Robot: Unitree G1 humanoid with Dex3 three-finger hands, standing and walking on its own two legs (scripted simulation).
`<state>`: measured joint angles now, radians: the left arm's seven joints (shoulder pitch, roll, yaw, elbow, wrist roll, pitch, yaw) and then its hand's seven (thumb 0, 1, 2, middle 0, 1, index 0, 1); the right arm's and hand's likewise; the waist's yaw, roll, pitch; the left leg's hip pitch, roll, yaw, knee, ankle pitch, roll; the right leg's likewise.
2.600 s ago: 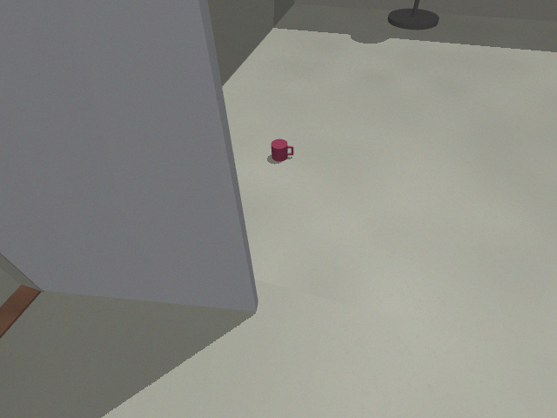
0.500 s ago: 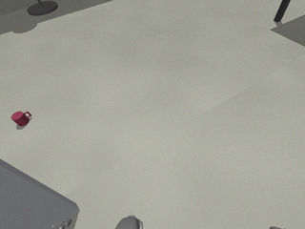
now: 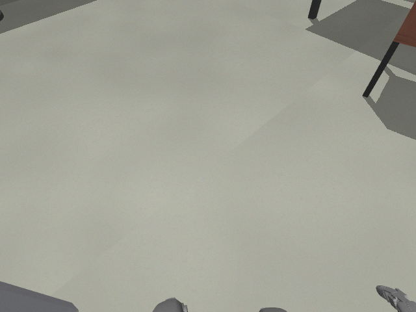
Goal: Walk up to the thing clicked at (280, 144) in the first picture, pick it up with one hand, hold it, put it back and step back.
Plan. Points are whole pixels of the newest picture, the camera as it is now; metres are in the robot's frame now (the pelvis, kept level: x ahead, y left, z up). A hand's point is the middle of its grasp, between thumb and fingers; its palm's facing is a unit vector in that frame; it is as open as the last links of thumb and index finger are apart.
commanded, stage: walk up
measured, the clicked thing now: out of the picture +0.80 +1.39 -0.70
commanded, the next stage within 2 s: stand in 0.96 s
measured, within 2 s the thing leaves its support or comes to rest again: neither
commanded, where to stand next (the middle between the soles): +0.04 +0.01 m, yaw -8 degrees
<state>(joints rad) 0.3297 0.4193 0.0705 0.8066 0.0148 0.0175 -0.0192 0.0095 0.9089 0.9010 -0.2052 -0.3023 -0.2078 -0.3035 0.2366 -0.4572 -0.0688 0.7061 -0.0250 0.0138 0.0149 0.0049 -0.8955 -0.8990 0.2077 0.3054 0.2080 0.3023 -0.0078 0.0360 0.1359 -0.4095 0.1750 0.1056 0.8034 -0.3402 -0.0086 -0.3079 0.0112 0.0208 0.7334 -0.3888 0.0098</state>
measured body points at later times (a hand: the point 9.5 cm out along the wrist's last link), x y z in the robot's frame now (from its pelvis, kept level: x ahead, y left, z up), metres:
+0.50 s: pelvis -0.01 +0.00 +0.01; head +0.00 +0.00 +0.45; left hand +0.13 +0.30 -0.10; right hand +0.02 -0.31 -0.11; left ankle +0.01 +0.14 -0.71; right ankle +0.00 -0.13 -0.71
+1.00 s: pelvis -0.02 +0.01 +0.03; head +0.00 -0.01 +0.47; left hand +0.13 +0.30 -0.09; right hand +0.00 -0.31 -0.11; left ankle +0.01 +0.14 -0.71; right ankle +0.00 -0.13 -0.71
